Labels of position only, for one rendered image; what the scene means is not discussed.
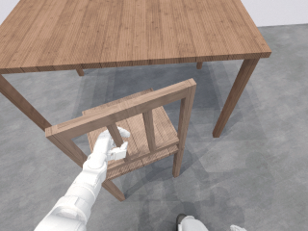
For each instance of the table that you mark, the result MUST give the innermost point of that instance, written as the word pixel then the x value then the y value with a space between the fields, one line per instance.
pixel 56 35

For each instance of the robot right thigh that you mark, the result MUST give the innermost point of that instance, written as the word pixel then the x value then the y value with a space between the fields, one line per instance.
pixel 191 224

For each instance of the robot left forearm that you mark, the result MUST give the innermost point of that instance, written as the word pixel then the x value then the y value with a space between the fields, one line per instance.
pixel 82 193

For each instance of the chair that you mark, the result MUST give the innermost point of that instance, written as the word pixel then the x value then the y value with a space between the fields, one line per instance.
pixel 152 135

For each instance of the left robot upper arm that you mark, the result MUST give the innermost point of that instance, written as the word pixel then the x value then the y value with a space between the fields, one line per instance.
pixel 56 223

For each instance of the robot left hand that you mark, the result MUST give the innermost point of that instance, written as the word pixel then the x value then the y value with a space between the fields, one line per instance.
pixel 105 143

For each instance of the robot right shin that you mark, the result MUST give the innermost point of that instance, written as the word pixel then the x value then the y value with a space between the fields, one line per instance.
pixel 188 217

